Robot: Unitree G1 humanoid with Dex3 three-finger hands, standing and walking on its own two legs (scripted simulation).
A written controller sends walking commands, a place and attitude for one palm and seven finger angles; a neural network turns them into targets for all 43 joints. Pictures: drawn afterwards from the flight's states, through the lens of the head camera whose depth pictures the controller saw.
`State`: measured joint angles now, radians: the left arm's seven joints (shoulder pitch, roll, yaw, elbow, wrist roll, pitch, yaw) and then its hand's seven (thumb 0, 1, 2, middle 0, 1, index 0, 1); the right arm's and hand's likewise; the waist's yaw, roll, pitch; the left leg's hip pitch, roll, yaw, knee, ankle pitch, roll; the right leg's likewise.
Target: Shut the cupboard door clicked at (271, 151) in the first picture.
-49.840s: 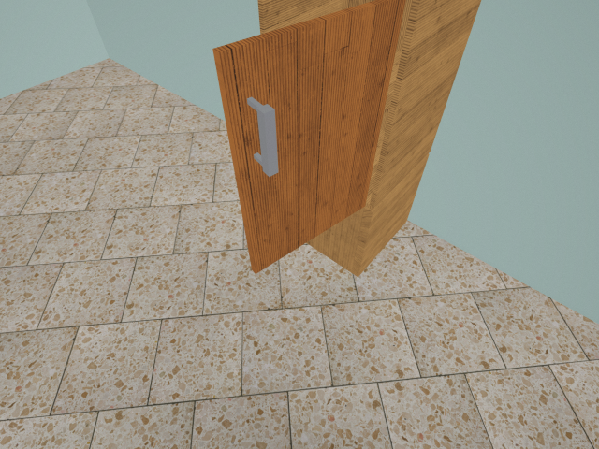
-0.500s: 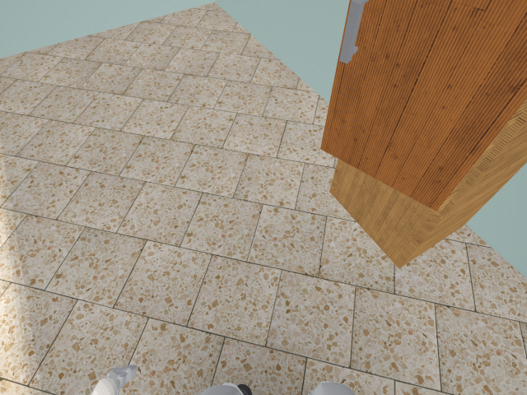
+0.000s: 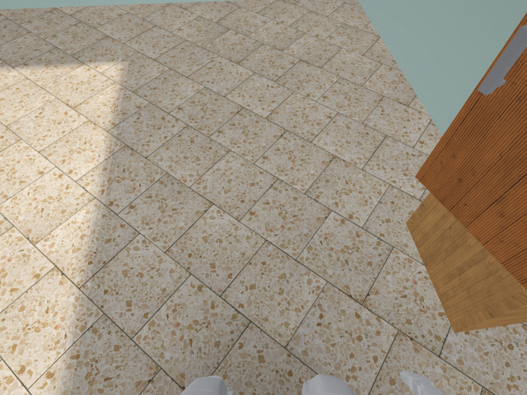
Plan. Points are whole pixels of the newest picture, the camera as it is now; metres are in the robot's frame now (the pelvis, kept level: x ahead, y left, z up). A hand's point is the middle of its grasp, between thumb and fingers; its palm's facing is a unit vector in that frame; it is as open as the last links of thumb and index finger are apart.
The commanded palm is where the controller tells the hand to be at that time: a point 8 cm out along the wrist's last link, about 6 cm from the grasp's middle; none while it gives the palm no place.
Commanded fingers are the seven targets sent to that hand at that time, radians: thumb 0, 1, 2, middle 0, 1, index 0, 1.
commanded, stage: walk to a spot facing it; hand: left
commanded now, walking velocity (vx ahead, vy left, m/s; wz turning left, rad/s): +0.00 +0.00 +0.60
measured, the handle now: (512, 59) +0.71 -0.44 +0.11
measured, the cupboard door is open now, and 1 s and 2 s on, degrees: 20 20 20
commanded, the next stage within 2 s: turn to face it in 1.18 s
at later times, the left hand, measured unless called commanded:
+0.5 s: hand out of the picture +0.00 +0.21 -0.18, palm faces +0.34 -0.91 -0.22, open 7.4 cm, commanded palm none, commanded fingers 0.00 0.90 0.90 -0.20 -0.30 -0.20 -0.30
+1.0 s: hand out of the picture +0.00 +0.18 -0.14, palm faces +0.60 -0.76 -0.24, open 7.4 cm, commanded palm none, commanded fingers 0.00 0.90 0.90 -0.20 -0.30 -0.20 -0.30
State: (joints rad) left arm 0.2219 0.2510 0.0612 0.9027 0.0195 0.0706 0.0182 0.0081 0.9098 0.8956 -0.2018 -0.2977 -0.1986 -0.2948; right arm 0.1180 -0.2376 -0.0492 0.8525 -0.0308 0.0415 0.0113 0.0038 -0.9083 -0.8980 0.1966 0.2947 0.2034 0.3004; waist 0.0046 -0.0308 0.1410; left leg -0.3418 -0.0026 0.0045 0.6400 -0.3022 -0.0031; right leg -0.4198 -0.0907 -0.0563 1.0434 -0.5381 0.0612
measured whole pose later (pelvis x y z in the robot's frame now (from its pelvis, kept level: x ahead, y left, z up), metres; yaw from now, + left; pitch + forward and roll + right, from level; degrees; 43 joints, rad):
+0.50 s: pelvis +0.01 +0.00 +0.00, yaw +19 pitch +0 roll +0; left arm 0.22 0.23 0.06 0.88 0.02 0.06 0.02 0.01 0.91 0.90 -0.20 -0.30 -0.20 -0.30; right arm 0.14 -0.21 -0.05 0.87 -0.03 0.04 0.02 0.01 -0.91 -0.90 0.20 0.29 0.20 0.30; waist 0.00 -0.06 0.11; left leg -0.33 0.00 0.05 0.67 -0.34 0.03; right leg -0.39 -0.14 -0.12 0.94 -0.53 0.06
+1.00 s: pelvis +0.08 +0.00 +0.02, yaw +39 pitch +0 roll +1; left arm 0.27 0.18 0.04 0.92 0.03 -0.01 0.02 0.00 0.91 0.90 -0.20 -0.30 -0.20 -0.29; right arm 0.19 -0.24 -0.07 0.93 -0.02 0.07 0.04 0.01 -0.91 -0.90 0.19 0.29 0.20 0.30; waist -0.03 0.00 0.10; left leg -0.52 0.04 0.05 0.99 -0.37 -0.03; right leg -0.12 -0.12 -0.23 0.46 -0.32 0.02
